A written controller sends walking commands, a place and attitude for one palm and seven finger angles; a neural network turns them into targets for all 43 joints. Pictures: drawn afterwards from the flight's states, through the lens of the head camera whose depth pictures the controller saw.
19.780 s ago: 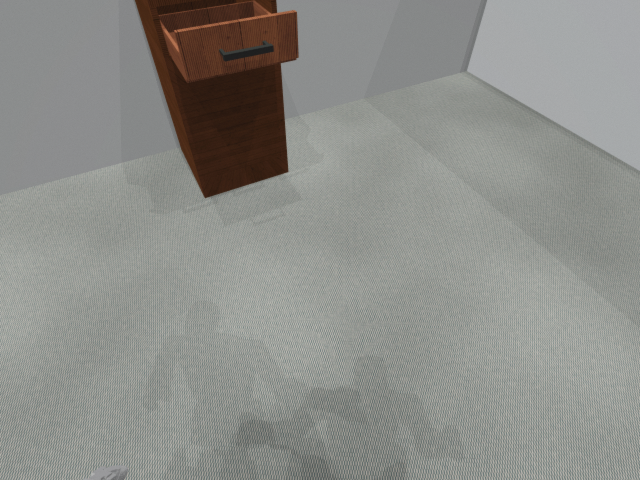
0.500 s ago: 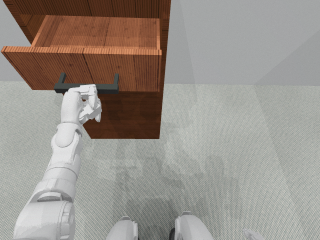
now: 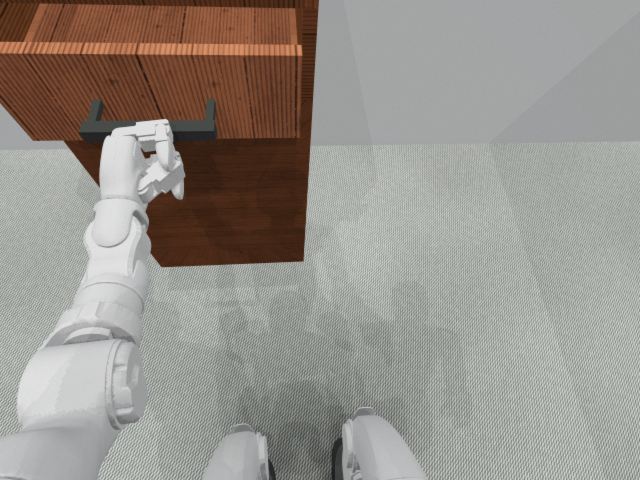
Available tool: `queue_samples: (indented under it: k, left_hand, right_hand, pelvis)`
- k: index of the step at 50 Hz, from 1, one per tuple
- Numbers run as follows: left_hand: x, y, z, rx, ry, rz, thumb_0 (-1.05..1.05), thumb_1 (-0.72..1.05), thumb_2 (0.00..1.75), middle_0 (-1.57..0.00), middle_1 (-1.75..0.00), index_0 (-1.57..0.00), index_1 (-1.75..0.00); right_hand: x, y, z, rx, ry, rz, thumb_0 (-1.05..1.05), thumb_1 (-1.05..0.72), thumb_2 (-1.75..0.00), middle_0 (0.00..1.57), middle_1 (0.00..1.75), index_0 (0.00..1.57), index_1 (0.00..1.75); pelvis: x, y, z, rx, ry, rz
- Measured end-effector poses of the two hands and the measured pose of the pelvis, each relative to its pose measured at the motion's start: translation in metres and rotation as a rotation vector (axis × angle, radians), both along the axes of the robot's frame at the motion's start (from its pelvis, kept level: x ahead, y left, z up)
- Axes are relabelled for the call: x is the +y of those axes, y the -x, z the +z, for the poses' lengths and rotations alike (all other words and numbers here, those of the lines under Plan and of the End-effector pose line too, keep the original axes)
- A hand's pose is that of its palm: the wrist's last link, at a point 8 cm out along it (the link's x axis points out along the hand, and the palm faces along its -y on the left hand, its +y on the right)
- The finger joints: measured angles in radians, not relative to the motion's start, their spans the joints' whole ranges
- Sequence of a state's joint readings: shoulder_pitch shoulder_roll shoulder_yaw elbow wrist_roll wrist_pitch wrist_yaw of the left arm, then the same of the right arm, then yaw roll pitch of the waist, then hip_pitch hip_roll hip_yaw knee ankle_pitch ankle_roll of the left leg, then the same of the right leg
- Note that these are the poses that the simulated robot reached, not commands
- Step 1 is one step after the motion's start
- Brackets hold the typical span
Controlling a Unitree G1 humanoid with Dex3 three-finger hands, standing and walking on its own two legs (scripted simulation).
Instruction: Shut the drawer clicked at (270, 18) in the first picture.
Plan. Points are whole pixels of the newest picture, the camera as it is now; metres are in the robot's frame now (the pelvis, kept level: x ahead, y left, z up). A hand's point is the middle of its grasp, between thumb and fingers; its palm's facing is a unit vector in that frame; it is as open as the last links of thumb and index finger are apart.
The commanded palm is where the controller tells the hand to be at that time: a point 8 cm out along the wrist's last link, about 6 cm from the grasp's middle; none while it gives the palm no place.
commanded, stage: push the drawer shut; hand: left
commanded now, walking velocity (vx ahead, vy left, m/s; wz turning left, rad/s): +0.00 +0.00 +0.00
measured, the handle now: (152, 119) +0.57 +0.18 +0.06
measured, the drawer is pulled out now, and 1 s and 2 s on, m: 0.09 0.00 0.00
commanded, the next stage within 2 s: pull the fist back off the drawer in 1.12 s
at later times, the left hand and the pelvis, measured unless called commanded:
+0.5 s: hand (182, 133) +0.54 +0.14 +0.06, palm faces +0.00 -1.00 -0.04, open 3.2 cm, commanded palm +0.53 +0.19 +0.06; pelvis +0.00 +0.00 -0.01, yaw -1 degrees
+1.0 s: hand (180, 112) +0.58 +0.15 +0.05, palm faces +0.01 -1.00 -0.04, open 3.0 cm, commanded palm +0.59 +0.17 +0.06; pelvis -0.01 +0.00 -0.02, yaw +0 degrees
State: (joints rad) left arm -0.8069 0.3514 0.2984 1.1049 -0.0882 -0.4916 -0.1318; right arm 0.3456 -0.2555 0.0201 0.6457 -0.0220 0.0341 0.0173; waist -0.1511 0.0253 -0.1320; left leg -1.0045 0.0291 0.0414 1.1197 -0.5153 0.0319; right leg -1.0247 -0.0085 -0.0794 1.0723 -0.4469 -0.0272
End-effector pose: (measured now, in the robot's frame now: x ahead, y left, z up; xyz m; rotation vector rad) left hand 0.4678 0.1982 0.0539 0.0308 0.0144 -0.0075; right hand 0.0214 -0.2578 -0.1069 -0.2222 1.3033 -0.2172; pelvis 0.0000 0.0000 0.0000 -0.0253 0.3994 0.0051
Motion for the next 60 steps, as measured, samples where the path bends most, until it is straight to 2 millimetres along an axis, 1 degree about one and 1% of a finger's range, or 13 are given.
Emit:
queue_samples:
  k: [9,23,39,48,60]
  left_hand:
    - [-0.002,-0.023,0.001,0.004,-0.005,0.011,-0.01,0.88,0.94,-1.4,-1.6,-1.4,-1.6]
    - [-0.002,-0.048,0.004,0.016,-0.005,0.01,0.02,0.88,0.94,-1.4,-1.6,-1.4,-1.6]
    - [0.0,-0.086,0.005,0.026,-0.001,0.01,0.03,0.86,0.93,-1.4,-1.6,-1.4,-1.6]
    - [0.004,-0.088,0.003,0.032,-0.007,0.012,0.0,0.78,0.98,-1.39,-1.6,-1.4,-1.6]
    - [0.007,-0.09,0.006,0.038,-0.018,0.015,0.03,0.72,1.01,-1.39,-1.6,-1.4,-1.6]
  right_hand:
    - [0.001,0.013,-0.001,0.049,0.008,-0.011,0.0,-0.9,-0.9,0.2,0.3,0.21,0.3]
    - [0.003,0.036,0.003,0.125,0.01,-0.045,0.0,-0.9,-0.9,0.2,0.3,0.21,0.3]
    - [0.005,0.061,0.006,0.202,0.034,-0.066,0.0,-0.9,-0.9,0.2,0.3,0.21,0.3]
    - [0.012,0.077,0.004,0.254,0.027,-0.057,0.0,-0.9,-0.9,0.2,0.3,0.21,0.3]
    - [0.013,0.096,0.004,0.227,0.059,-0.051,0.0,-0.9,-0.9,0.2,0.3,0.21,0.3]
  pelvis:
    - [0.001,0.0,-0.004,0.028,0.007,0.002]
    - [0.0,-0.004,-0.004,0.049,0.015,-0.003]
    - [0.002,-0.001,-0.012,0.101,0.033,-0.001]
    - [0.002,0.004,-0.017,0.118,0.045,0.014]
    - [0.003,0.022,-0.026,0.134,0.061,0.023]
